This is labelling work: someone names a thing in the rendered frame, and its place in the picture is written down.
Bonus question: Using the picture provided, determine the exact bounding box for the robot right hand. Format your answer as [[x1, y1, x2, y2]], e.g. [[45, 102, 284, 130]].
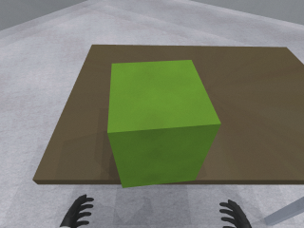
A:
[[219, 199, 252, 228]]

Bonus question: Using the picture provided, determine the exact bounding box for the table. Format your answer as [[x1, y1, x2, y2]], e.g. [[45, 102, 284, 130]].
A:
[[32, 44, 304, 226]]

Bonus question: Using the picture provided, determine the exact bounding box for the robot left hand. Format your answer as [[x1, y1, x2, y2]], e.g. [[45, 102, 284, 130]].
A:
[[60, 194, 94, 228]]

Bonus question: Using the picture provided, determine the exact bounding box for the carton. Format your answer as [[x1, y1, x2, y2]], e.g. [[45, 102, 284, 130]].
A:
[[107, 60, 221, 188]]

